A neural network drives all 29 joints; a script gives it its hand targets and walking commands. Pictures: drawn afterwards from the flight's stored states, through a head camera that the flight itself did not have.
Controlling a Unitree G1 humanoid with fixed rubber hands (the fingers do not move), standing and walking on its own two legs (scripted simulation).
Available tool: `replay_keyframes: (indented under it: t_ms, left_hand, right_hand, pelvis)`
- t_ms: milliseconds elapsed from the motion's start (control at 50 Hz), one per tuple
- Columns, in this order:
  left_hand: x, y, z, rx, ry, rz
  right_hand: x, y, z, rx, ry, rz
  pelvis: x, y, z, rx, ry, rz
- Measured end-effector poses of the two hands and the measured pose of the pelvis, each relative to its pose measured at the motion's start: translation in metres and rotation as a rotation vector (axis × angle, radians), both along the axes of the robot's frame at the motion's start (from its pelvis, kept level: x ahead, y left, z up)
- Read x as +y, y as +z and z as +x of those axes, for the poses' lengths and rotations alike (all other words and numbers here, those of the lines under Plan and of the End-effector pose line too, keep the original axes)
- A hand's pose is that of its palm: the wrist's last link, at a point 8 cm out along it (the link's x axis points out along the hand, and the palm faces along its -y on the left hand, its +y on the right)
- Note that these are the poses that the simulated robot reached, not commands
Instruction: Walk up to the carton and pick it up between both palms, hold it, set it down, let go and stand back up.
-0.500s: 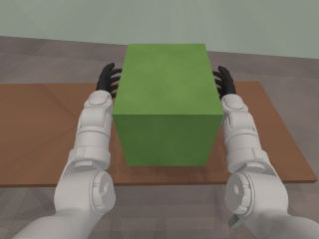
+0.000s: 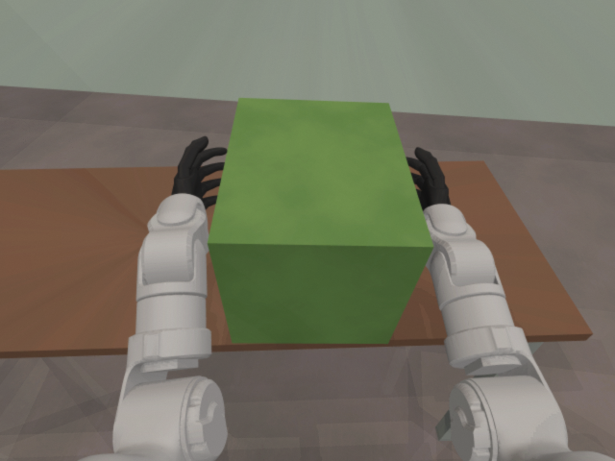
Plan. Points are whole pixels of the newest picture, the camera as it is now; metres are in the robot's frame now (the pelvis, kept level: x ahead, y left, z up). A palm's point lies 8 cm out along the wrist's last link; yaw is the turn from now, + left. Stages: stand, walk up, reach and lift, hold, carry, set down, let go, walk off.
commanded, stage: reach and lift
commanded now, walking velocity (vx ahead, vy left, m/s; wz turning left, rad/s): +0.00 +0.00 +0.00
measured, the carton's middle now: (312, 219) +0.40 -0.02 +0.12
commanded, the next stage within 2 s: hold in 1.10 s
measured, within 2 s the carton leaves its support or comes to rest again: neither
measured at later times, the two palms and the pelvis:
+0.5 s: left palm (167, 209) +0.36 +0.15 +0.19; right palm (419, 210) +0.37 -0.15 +0.16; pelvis +0.00 +0.00 +0.00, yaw -1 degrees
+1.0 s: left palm (171, 211) +0.36 +0.15 +0.19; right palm (425, 217) +0.36 -0.16 +0.16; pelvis +0.01 +0.00 +0.00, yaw -1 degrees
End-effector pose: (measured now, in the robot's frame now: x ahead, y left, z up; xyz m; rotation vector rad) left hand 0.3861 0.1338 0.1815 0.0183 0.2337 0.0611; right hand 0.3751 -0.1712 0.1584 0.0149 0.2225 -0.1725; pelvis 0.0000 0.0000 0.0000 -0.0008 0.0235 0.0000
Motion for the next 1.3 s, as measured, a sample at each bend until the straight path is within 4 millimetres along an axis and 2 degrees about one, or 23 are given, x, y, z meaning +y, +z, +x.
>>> replay_keyframes:
  t_ms: [240,540,780,1300]
  left_hand:
    - [0.007,0.004,-0.024,0.007,-0.003,-0.012]
    - [0.022,0.008,-0.027,0.005,0.056,-0.020]
    - [0.016,0.008,-0.028,0.007,0.036,-0.019]
    - [0.009,0.007,-0.030,0.009,0.024,-0.022]
  right_hand:
    - [0.007,-0.002,-0.024,0.004,-0.005,0.022]
    - [0.021,0.004,-0.007,0.000,0.063,0.006]
    - [0.015,-0.002,-0.014,-0.002,0.049,0.016]
    - [0.008,-0.004,-0.020,-0.005,0.035,0.016]
  pelvis:
    - [0.003,0.000,-0.006,-0.033,-0.009,-0.001]
    - [0.001,0.000,0.007,-0.068,-0.007,0.000]
    - [0.000,-0.001,0.014,-0.103,-0.005,0.001]
    - [-0.002,-0.001,0.008,-0.099,-0.017,0.000]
